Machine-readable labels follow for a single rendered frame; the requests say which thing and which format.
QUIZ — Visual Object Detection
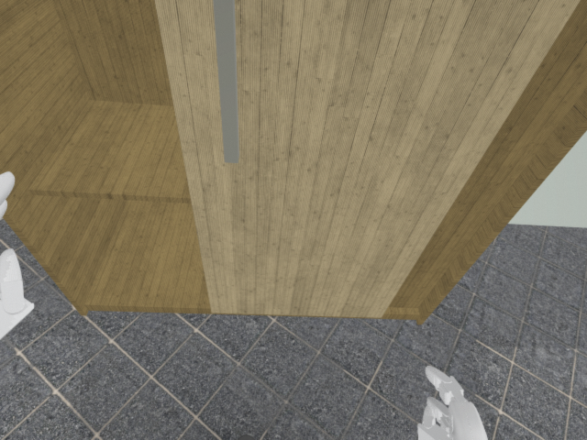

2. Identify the robot left hand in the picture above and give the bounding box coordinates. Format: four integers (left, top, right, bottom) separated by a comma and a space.
0, 171, 34, 340

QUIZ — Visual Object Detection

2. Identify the wardrobe door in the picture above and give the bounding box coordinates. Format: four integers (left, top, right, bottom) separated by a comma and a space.
389, 0, 587, 308
154, 0, 581, 318

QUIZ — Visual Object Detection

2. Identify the handle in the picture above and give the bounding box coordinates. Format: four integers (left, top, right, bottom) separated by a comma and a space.
213, 0, 239, 163

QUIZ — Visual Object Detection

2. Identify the robot right hand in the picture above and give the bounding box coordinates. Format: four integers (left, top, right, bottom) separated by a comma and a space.
417, 366, 488, 440

